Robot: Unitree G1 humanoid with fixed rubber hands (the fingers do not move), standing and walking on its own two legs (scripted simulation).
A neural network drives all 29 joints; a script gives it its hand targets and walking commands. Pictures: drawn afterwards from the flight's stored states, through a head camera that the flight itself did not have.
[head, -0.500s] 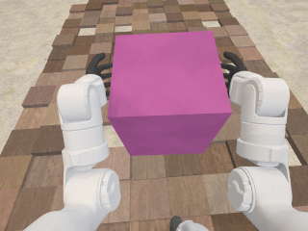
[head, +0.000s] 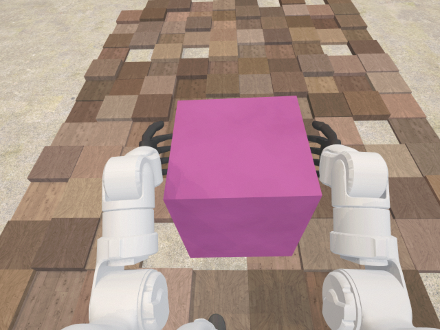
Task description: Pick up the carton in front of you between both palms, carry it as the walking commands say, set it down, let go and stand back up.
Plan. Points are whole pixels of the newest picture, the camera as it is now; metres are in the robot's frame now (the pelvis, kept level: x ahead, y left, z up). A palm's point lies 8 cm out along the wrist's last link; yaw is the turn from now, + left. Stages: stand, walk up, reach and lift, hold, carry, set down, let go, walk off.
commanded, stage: carry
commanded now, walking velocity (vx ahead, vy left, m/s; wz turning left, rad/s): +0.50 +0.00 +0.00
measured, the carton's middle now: (238, 183) +0.37 +0.01 +0.04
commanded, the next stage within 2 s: none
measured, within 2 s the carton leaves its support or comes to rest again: neither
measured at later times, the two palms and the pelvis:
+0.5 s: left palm (180, 38) +0.66 +0.14 +0.18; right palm (317, 36) +0.67 -0.16 +0.17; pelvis +0.31 -0.03 +0.02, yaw +2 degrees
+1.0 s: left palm (181, 23) +0.92 +0.18 +0.09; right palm (280, 21) +0.92 -0.12 +0.09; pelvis +0.65 +0.03 +0.02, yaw +0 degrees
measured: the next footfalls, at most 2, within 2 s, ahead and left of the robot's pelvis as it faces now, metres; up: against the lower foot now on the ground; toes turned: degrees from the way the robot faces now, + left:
right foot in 0.42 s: +0.42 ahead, -0.11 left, +0.01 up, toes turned -6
left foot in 0.86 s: +0.74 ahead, +0.10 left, +0.00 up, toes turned +11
